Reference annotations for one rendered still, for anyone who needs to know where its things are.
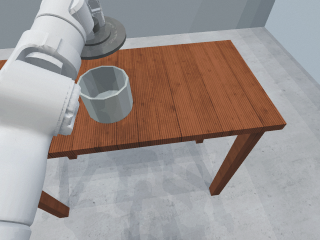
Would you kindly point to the pot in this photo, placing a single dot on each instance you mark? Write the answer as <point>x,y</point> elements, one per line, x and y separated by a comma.
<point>106,93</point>

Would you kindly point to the robot left upper arm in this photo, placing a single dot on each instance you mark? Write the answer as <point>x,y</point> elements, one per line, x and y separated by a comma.
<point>35,105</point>

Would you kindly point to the table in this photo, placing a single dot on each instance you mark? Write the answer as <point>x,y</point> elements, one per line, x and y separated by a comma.
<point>182,92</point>

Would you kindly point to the robot left hand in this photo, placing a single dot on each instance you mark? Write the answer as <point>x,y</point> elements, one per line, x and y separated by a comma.
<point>97,12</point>

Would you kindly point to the left robot forearm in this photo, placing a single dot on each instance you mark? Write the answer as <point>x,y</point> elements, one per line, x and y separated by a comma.
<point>56,38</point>

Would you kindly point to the knob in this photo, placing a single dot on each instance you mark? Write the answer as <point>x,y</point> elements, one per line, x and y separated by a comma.
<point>96,27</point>

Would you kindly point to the lid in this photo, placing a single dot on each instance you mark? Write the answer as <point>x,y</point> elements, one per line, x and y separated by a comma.
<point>109,39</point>

